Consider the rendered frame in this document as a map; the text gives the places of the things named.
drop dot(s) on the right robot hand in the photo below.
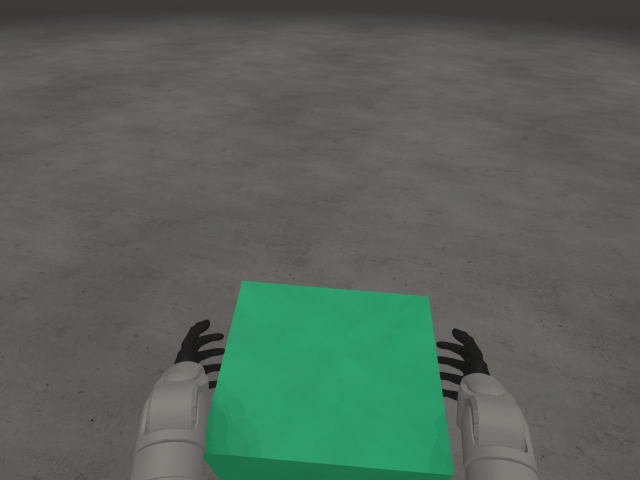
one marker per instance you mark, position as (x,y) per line
(469,352)

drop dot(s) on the robot left forearm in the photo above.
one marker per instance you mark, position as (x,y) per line
(171,438)

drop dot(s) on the carton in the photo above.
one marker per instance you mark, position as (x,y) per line
(328,384)

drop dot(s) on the robot right forearm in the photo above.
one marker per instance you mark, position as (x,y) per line
(496,440)

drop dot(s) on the left robot hand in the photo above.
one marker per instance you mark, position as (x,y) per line
(192,343)

